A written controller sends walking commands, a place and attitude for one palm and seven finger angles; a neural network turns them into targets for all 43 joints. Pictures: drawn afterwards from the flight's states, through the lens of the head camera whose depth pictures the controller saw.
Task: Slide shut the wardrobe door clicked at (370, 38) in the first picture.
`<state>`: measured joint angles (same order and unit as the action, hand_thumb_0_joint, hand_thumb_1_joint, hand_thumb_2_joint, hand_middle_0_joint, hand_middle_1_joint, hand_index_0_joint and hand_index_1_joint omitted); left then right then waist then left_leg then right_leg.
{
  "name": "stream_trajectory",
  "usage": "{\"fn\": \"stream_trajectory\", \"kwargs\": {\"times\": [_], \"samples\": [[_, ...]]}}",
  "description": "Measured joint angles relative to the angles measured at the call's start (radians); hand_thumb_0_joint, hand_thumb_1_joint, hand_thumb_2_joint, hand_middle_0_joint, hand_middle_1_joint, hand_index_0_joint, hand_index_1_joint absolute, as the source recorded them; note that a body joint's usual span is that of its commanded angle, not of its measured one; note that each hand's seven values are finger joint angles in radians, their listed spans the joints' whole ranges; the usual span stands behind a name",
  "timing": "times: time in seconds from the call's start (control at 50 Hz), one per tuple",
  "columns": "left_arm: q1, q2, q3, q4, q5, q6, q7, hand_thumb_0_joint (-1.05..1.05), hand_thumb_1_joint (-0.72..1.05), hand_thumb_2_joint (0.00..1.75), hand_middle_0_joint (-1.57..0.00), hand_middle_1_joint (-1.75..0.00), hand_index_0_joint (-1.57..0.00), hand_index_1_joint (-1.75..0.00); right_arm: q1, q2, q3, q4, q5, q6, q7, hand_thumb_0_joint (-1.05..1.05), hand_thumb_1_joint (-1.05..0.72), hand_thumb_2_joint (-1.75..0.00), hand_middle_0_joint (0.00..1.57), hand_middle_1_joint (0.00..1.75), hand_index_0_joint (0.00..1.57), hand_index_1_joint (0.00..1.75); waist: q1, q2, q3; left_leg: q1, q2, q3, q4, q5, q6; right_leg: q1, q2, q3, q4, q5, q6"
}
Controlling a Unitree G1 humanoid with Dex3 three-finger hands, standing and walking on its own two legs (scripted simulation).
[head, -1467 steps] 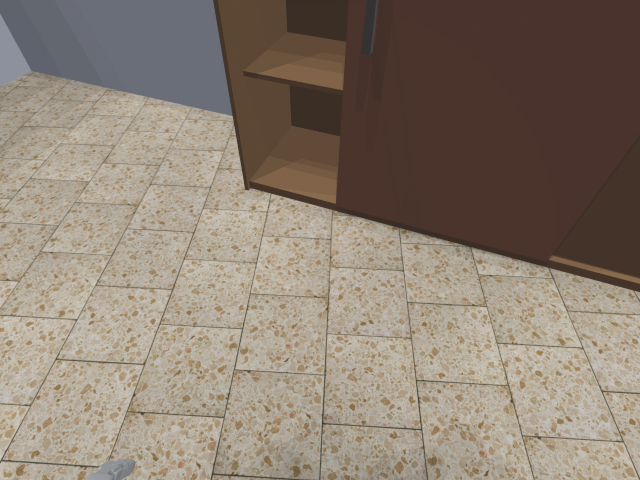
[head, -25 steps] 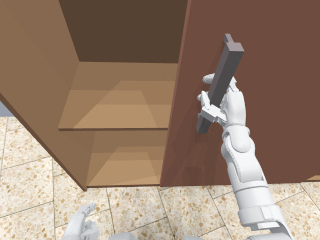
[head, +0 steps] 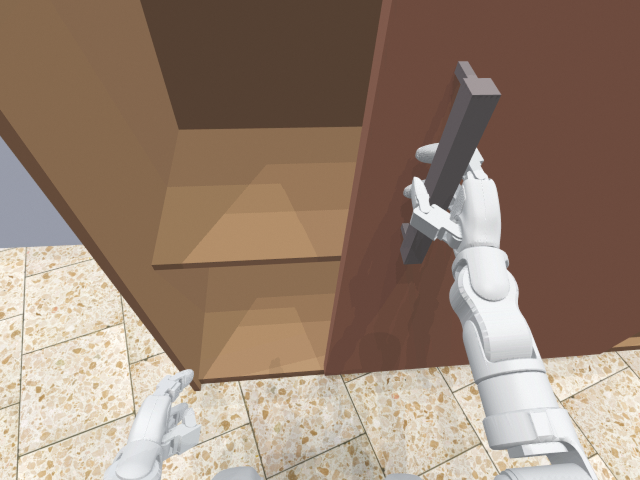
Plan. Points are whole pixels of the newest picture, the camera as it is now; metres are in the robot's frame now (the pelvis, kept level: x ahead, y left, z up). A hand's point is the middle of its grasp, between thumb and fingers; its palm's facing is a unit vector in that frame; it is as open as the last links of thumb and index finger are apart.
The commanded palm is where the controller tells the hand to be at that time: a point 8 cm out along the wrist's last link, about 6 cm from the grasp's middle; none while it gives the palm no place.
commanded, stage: step sideways, sliding the door along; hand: right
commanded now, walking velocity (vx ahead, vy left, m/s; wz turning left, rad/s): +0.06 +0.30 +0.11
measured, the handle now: (432, 179) +0.43 -0.13 +0.14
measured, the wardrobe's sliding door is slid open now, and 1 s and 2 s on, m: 0.37 0.11 0.00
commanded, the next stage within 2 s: stop walking and hold the door there in 1.64 s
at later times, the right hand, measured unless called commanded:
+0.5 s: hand (306, 219) +0.37 +0.02 +0.14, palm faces -0.05 +0.99 -0.11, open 6.5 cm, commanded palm +0.35 +0.00 +0.14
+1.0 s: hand (189, 222) +0.36 +0.15 +0.14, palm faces +0.07 +0.99 -0.15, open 6.6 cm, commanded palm +0.33 +0.17 +0.14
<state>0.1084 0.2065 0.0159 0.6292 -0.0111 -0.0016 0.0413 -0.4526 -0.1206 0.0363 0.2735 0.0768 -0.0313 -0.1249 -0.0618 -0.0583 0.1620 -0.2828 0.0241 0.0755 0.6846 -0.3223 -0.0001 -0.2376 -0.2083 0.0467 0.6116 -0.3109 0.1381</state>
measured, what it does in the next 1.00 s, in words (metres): steps to the left: right foot, then right foot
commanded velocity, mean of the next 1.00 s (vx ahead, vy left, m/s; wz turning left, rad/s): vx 0.22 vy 0.31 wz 0.05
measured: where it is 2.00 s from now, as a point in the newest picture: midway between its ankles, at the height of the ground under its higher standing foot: outside the picture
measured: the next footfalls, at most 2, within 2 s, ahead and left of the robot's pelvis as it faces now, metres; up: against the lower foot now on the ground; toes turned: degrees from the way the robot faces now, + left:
right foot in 0.18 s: +0.05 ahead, -0.16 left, +0.00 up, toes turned -5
right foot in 0.50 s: +0.04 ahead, -0.06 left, +0.00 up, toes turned -4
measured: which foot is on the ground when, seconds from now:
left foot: down 0.00-0.50, up 0.52-0.74, down 0.76-1.00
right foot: down 0.00-0.04, up 0.06-0.16, down 0.18-0.36, up 0.38-0.48, down 0.50-0.76, up 0.78-0.84, down 0.86-1.00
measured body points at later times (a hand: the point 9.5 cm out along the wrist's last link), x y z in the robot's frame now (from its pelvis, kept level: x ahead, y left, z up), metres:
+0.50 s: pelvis -0.02 +0.09 +0.00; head +0.02 +0.10 +0.45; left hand +0.14 +0.32 -0.11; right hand +0.36 -0.03 +0.14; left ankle +0.01 +0.17 -0.72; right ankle +0.00 -0.06 -0.72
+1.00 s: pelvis -0.05 +0.26 +0.01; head -0.02 +0.28 +0.45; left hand +0.10 +0.48 -0.11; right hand +0.35 +0.10 +0.15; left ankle -0.02 +0.36 -0.70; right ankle -0.03 +0.02 -0.72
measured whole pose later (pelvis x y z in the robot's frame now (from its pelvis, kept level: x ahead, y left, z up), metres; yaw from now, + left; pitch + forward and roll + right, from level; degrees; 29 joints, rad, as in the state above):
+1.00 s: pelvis -0.05 +0.26 +0.01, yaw +2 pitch -4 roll +0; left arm 0.18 0.20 0.02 0.67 -0.02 -0.02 0.03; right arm -0.60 -0.16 0.03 0.54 0.10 -0.03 -0.13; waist -0.06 -0.06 0.14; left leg -0.32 0.00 0.06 0.77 -0.38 0.02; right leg -0.19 -0.21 0.03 0.52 -0.25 0.10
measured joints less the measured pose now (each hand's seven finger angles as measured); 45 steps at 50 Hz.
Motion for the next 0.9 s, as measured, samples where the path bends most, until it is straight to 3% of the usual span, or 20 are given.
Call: {"fn": "stream_trajectory", "kwargs": {"times": [0.02,0.06,0.14,0.18,0.26,0.3,0.34,0.38,0.44,0.48,0.5,0.56,0.62,0.7,0.74,0.78,0.82,0.86,0.88,0.9], "samples": [[-0.001,0.005,0.005,-0.008,-0.002,0.001,-0.006,0.01,0.9,0.89,-0.2,-0.3,-0.2,-0.3,-0.005,0.002,0.003,-0.002,-0.001,-0.003,0.0,-0.03,-0.7,-0.79,0.45,1.4,0.25,1.4,-0.005,-0.005,0.009,0.007,-0.01,-0.003,-0.004,-0.017,0.003,-0.003,-0.007,0.004,0.012,0.0,0.007],[-0.012,0.015,0.013,-0.009,-0.014,0.006,-0.013,0.01,0.9,0.89,-0.19,-0.3,-0.2,-0.3,-0.008,0.011,0.004,-0.003,-0.009,-0.011,0.0,-0.03,-0.71,-0.78,0.45,1.4,0.22,1.4,0.003,-0.034,0.033,0.03,-0.035,0.014,-0.025,0.001,0.019,-0.022,-0.031,0.014,0.061,0.016,-0.036],[-0.019,0.009,0.01,0.023,-0.013,0.003,-0.003,0.01,0.9,0.89,-0.19,-0.3,-0.2,-0.3,0.015,0.028,0.023,-0.007,-0.033,-0.024,0.002,-0.03,-0.72,-0.76,0.42,1.4,0.2,1.4,0.029,0.005,0.021,0.033,-0.016,0.015,-0.063,0.025,0.035,-0.058,0.058,-0.017,0.15,-0.07,-0.103],[-0.012,0.007,0.006,0.024,-0.004,-0.006,0.003,0.02,0.9,0.89,-0.19,-0.3,-0.2,-0.3,0.031,0.03,0.038,-0.022,-0.032,-0.024,0.0,-0.02,-0.72,-0.75,0.41,1.4,0.2,1.4,0.032,0.017,0.0,0.006,-0.022,0.005,-0.047,0.034,0.033,-0.008,0.076,-0.072,0.007,0.072,-0.116],[-0.006,-0.03,0.014,0.005,0.014,0.006,-0.016,0.01,0.9,0.89,-0.19,-0.3,-0.2,-0.3,0.024,0.006,0.05,-0.024,-0.017,-0.04,0.02,-0.03,-0.7,-0.73,0.41,1.4,0.21,1.4,0.022,0.047,0.003,-0.083,-0.039,-0.044,0.181,-0.087,0.01,0.008,0.046,-0.096,-0.024,0.026,-0.041],[-0.001,-0.033,0.007,-0.004,0.014,0.01,-0.027,0.01,0.9,0.89,-0.19,-0.3,-0.2,-0.3,0.022,0.0,0.047,-0.027,-0.014,-0.042,0.025,-0.03,-0.7,-0.73,0.42,1.4,0.21,1.4,0.016,0.023,0.011,-0.064,-0.039,-0.033,0.136,-0.082,0.012,0.003,0.011,-0.088,-0.015,0.022,-0.024],[0.007,-0.039,-0.004,-0.012,0.005,0.013,-0.031,0.01,0.9,0.89,-0.19,-0.3,-0.2,-0.3,0.016,-0.01,0.038,-0.031,-0.015,-0.041,0.033,-0.05,-0.69,-0.73,0.42,1.4,0.21,1.4,0.009,0.012,0.01,-0.007,-0.027,-0.027,-0.004,0.042,0.016,-0.019,-0.016,-0.079,0.029,0.008,-0.014],[-0.011,-0.041,-0.014,0.009,-0.006,0.02,-0.023,0.01,0.9,0.89,-0.2,-0.3,-0.2,-0.3,0.011,-0.015,0.019,-0.025,-0.026,-0.046,0.035,-0.06,-0.68,-0.74,0.43,1.4,0.2,1.4,0.024,-0.01,0.022,0.009,-0.052,-0.005,-0.018,0.016,0.03,-0.05,-0.034,-0.052,0.102,-0.019,-0.045],[-0.02,-0.04,-0.011,0.053,0.001,0.008,-0.002,0.01,0.9,0.89,-0.2,-0.3,-0.2,-0.3,0.01,0.001,0.005,-0.003,-0.033,-0.045,0.032,-0.05,-0.68,-0.75,0.44,1.4,0.2,1.4,0.043,0.004,0.013,0.005,-0.049,0.001,-0.031,0.008,0.054,-0.088,0.051,-0.047,0.224,-0.134,-0.087],[-0.013,-0.036,-0.014,0.067,0.009,-0.005,0.011,0.02,0.9,0.89,-0.2,-0.3,-0.2,-0.3,0.01,0.006,0.004,0.001,-0.033,-0.032,0.026,-0.03,-0.69,-0.75,0.44,1.4,0.2,1.4,0.046,0.033,0.002,-0.004,-0.043,-0.01,-0.045,0.028,0.062,-0.048,0.107,-0.101,0.108,-0.078,-0.102],[-0.007,-0.03,-0.015,0.063,0.013,-0.011,0.015,0.02,0.9,0.89,-0.2,-0.3,-0.2,-0.3,0.009,0.003,0.005,0.003,-0.032,-0.029,0.021,-0.03,-0.69,-0.75,0.44,1.4,0.21,1.4,0.045,0.036,-0.007,-0.027,-0.051,-0.013,-0.021,0.039,0.061,-0.012,0.114,-0.128,0.0,0.048,-0.117],[0.0,-0.041,0.001,0.052,0.018,-0.009,0.002,0.02,0.9,0.89,-0.2,-0.3,-0.2,-0.3,-0.02,-0.025,-0.001,0.04,-0.017,-0.037,0.025,-0.03,-0.69,-0.75,0.43,1.4,0.21,1.4,0.036,0.074,0.009,-0.122,-0.06,-0.056,0.241,-0.04,0.02,0.014,0.103,-0.152,-0.041,0.06,-0.094],[0.021,-0.028,0.002,0.04,0.017,-0.004,-0.013,0.01,0.9,0.89,-0.2,-0.3,-0.2,-0.3,-0.048,-0.026,-0.009,0.086,-0.013,-0.03,0.025,-0.01,-0.69,-0.75,0.41,1.4,0.21,1.4,0.028,0.039,0.012,-0.167,-0.053,-0.041,0.359,-0.095,0.014,0.015,0.049,-0.126,-0.069,0.066,-0.074],[0.056,-0.012,-0.008,0.025,-0.006,0.004,-0.015,0.01,0.9,0.89,-0.2,-0.3,-0.2,-0.3,-0.096,-0.031,-0.012,0.146,-0.003,-0.018,0.021,-0.01,-0.7,-0.77,0.4,1.39,0.19,1.4,-0.007,-0.014,0.003,-0.086,-0.002,-0.019,0.143,-0.07,0.01,-0.008,-0.029,-0.088,-0.064,0.08,-0.04],[0.073,-0.018,-0.019,0.019,-0.021,0.006,-0.011,0.01,0.9,0.89,-0.2,-0.3,-0.2,-0.3,-0.122,-0.043,-0.016,0.172,0.002,-0.009,0.018,-0.01,-0.71,-0.79,0.4,1.39,0.17,1.4,-0.019,-0.012,-0.011,-0.007,0.016,-0.022,-0.001,0.009,0.01,-0.04,-0.05,-0.063,-0.012,0.058,-0.029],[0.059,-0.014,-0.028,0.039,-0.036,0.005,-0.004,0.01,0.9,0.89,-0.2,-0.3,-0.2,-0.3,-0.142,-0.043,-0.034,0.198,-0.001,-0.007,0.001,-0.02,-0.71,-0.81,0.4,1.39,0.15,1.4,-0.015,-0.039,-0.008,0.03,-0.008,-0.001,-0.041,0.012,-0.016,-0.07,-0.077,-0.02,0.058,0.012,-0.058],[0.043,-0.007,-0.024,0.081,-0.037,0.001,0.008,0.02,0.9,0.89,-0.2,-0.3,-0.2,-0.3,-0.14,-0.027,-0.047,0.231,0.001,-0.01,-0.018,-0.01,-0.71,-0.81,0.39,1.39,0.15,1.4,0.005,-0.058,-0.014,0.039,-0.022,0.022,-0.032,-0.008,-0.003,-0.073,-0.034,0.013,0.111,-0.012,-0.093],[0.045,-0.007,-0.02,0.111,-0.028,-0.008,0.018,0.02,0.9,0.89,-0.2,-0.3,-0.2,-0.3,-0.125,-0.016,-0.045,0.246,0.003,-0.004,-0.028,-0.01,-0.72,-0.81,0.37,1.39,0.16,1.4,0.01,-0.039,-0.037,0.047,-0.02,0.023,-0.05,-0.004,0.014,-0.032,0.031,-0.02,0.087,-0.023,-0.118],[0.05,-0.012,-0.019,0.116,-0.025,-0.014,0.021,0.02,0.9,0.89,-0.2,-0.3,-0.2,-0.3,-0.119,-0.019,-0.037,0.247,0.005,0.001,-0.031,-0.01,-0.72,-0.81,0.36,1.39,0.16,1.4,0.007,-0.016,-0.048,0.041,-0.014,0.016,-0.044,-0.002,0.021,0.005,0.039,-0.037,0.017,-0.005,-0.117],[0.053,-0.016,-0.017,0.11,-0.018,-0.02,0.022,0.02,0.9,0.89,-0.2,-0.3,-0.2,-0.3,-0.118,-0.026,-0.029,0.245,0.009,0.006,-0.032,0.0,-0.73,-0.8,0.35,1.39,0.16,1.4,0.004,0.005,-0.051,0.015,-0.01,0.003,-0.006,0.006,0.022,0.027,0.041,-0.047,-0.032,0.029,-0.082]]}}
